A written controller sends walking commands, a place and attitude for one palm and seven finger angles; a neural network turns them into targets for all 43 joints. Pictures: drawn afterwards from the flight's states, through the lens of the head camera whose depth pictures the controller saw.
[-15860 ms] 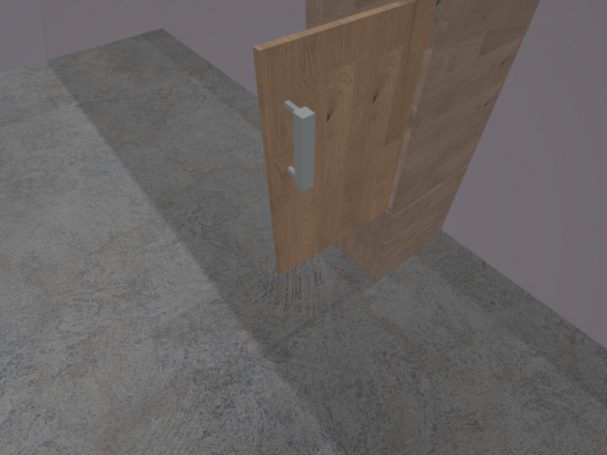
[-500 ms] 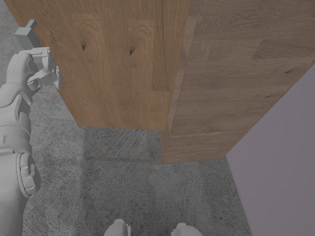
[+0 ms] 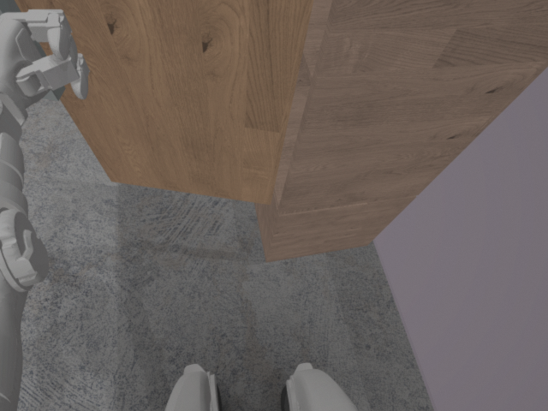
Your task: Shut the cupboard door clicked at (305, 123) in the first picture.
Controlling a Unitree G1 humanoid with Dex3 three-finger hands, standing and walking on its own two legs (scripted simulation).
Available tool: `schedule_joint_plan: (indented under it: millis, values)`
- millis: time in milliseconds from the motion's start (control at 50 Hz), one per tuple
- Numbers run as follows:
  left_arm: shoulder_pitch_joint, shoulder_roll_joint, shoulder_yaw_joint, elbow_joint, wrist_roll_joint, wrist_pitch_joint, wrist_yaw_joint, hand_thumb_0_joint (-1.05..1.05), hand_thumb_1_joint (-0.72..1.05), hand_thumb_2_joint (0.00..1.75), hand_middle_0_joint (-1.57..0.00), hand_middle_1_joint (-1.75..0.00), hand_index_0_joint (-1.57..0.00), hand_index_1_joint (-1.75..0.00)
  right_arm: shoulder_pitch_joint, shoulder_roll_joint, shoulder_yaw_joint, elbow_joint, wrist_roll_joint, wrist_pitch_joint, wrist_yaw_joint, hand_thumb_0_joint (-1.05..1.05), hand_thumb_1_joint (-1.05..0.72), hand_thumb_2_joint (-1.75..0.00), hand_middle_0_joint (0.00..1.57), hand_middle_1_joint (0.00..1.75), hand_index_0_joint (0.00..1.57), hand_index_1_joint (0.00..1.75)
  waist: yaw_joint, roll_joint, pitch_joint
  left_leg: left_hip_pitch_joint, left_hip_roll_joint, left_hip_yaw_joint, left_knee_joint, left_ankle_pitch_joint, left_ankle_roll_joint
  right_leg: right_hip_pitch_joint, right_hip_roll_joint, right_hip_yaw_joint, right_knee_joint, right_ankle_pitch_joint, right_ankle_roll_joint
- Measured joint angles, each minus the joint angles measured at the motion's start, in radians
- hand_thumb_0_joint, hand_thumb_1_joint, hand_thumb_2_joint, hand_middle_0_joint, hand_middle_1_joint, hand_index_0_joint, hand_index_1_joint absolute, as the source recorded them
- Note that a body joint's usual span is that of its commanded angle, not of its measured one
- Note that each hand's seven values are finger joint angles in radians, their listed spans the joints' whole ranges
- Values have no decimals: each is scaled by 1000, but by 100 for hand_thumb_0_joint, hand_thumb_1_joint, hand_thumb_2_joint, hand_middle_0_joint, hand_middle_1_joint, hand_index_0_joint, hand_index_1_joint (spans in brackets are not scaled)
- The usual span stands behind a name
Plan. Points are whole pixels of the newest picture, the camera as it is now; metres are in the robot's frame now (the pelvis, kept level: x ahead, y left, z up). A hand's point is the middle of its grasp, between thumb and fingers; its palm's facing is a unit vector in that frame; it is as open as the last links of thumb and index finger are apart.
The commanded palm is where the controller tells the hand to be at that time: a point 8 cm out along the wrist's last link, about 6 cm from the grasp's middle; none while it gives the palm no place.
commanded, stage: push the door shut along its arc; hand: left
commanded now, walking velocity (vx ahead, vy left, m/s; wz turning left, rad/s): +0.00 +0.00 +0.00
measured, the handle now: (30, 34) +0.61 +0.26 +0.13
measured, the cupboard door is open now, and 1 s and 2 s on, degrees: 72 63 59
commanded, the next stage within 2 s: pull the fist back off the door in 0.78 s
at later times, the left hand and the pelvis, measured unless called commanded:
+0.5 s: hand (109, 40) +0.58 +0.15 +0.15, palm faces -0.30 -0.95 -0.02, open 3.2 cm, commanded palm +0.60 +0.18 +0.14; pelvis +0.01 +0.00 -0.01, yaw -1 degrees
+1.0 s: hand (126, 27) +0.61 +0.14 +0.15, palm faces -0.07 -0.99 +0.12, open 3.0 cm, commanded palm +0.63 +0.16 +0.14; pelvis +0.00 +0.00 -0.02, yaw -1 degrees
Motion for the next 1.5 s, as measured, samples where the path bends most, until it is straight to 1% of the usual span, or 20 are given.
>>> schedule_joint_plan:
  millis: [100,160,280,340,480,780,900,920,940,980,1000,1040,1080,1100,1140,1180,1240,1280,1400,1500]
  values:
    - [-45,1,-15,10,22,17,1,1,90,90,-130,-150,-130,-150,9,2,2,-1,-7,4,3,0,-90,-90,20,30,20,30,-14,7,1,-23,2,2,15,-8,3,-22,1,3,11,-5,3]
    - [-74,5,-1,24,33,28,0,1,90,90,-130,-150,-130,-150,12,4,7,-4,-10,8,4,0,-90,-90,20,30,20,30,-28,10,3,-34,5,6,22,-13,5,-35,4,8,16,-7,4]
    - [-114,41,15,47,70,35,4,1,90,90,-130,-150,-130,-150,28,7,11,-19,-17,16,3,0,-90,-90,20,30,20,30,-56,19,7,-56,14,15,38,-25,6,-60,11,18,29,-12,6]
    - [-123,54,16,48,75,41,-8,1,89,91,-130,-150,-130,-150,42,11,10,-16,-19,23,5,0,-90,-90,20,30,20,30,-58,21,7,-63,16,16,42,-29,5,-69,13,20,34,-15,5]
    - [-158,57,-26,50,67,65,-20,2,90,93,-130,-150,-130,-150,55,15,10,13,-22,23,8,0,-90,-90,21,30,20,30,-54,21,7,-76,16,5,50,-33,1,-76,15,10,37,-21,1]
    - [-266,44,-123,68,51,82,-4,2,98,98,-130,-150,-130,-150,-5,-1,12,42,-23,-23,-1,0,-90,-90,20,30,20,30,-61,12,11,-144,15,-24,103,-43,-5,-131,18,-16,85,-37,-6]
    - [-282,43,-131,70,48,91,-13,0,101,100,-130,-150,-130,-150,-25,2,21,48,-19,-38,-7,0,-90,-90,20,30,20,30,-68,13,9,-165,18,-24,121,-48,-4,-154,20,-15,104,-42,-6]
    - [-283,34,-96,74,47,100,9,0,100,100,-130,-150,-130,-150,-19,3,20,41,-21,-40,-7,0,-90,-90,20,30,20,30,-65,18,6,-171,20,-26,124,-50,-4,-158,22,-16,104,-42,-5]
    - [-285,18,-58,80,42,110,63,0,98,99,-130,-150,-130,-150,-10,4,20,30,-23,-44,-4,0,-90,-90,20,30,20,30,-61,25,2,-178,21,-27,126,-50,-4,-163,24,-17,102,-41,-4]
    - [-292,-15,5,84,51,124,211,0,91,96,-130,-150,-130,-150,9,10,21,10,-40,-52,15,0,-90,-90,20,30,20,30,-60,30,-4,-187,20,-28,124,-47,-4,-171,23,-18,100,-38,-2]
    - [-296,-31,26,81,71,126,292,0,88,95,-130,-150,-130,-150,19,14,22,0,-52,-52,29,0,-90,-90,20,30,20,30,-62,32,-9,-192,19,-29,124,-45,-4,-177,22,-19,100,-37,-1]
    - [-306,-45,39,79,140,122,442,-1,85,93,-130,-150,-130,-150,37,23,23,-18,-79,-47,61,0,-90,-90,20,30,20,30,-76,38,-16,-206,16,-31,125,-43,-4,-190,19,-21,104,-38,-1]
    - [-310,-45,34,74,197,104,521,-1,83,91,-130,-150,-130,-150,53,36,22,-27,-96,-34,88,0,-90,-90,20,30,20,30,-91,41,-17,-214,14,-31,127,-42,-4,-198,17,-22,108,-39,-2]
    - [-309,-42,33,71,213,95,537,0,84,91,-130,-150,-130,-150,61,43,20,-28,-100,-25,98,0,-90,-90,20,30,20,30,-96,43,-15,-214,14,-31,125,-42,-5,-199,17,-21,107,-39,-3]
    - [-301,-36,39,68,222,83,533,1,85,91,-130,-150,-130,-150,80,55,18,-26,-100,-4,109,0,-90,-90,20,30,20,30,-104,45,-10,-205,15,-28,114,-39,-5,-192,18,-18,96,-35,-4]
    - [-283,-34,45,62,211,81,509,1,87,91,-130,-150,-130,-150,103,64,16,-21,-95,16,113,0,-90,-90,20,30,20,30,-104,46,-6,-186,16,-22,94,-34,-4,-175,19,-13,76,-27,-4]
    - [-239,-47,59,50,188,86,475,1,89,91,-130,-150,-130,-150,143,69,12,-12,-88,40,115,0,-90,-90,20,30,20,30,-94,47,-3,-142,18,-11,52,-25,-4,-135,20,-3,33,-13,-4]
    - [-199,-62,78,40,173,83,465,1,90,91,-130,-150,-130,-150,166,66,10,-7,-86,50,115,0,-90,-90,20,30,20,30,-87,47,-5,-108,19,-3,23,-21,-4,-105,21,4,4,-5,-3]
    - [-57,-138,83,-44,138,30,477,1,90,90,-130,-150,-130,-150,204,51,-18,3,-84,61,119,0,-90,-90,20,30,20,30,-61,40,-14,-13,19,15,-41,-18,-6,-17,20,20,-61,4,-3]
    - [57,-217,75,-115,115,-6,477,1,90,90,-130,-150,-130,-150,184,37,-43,2,-75,72,121,0,-90,-90,20,30,20,30,-31,30,-29,60,16,24,-76,-22,-9,52,17,27,-92,0,-4]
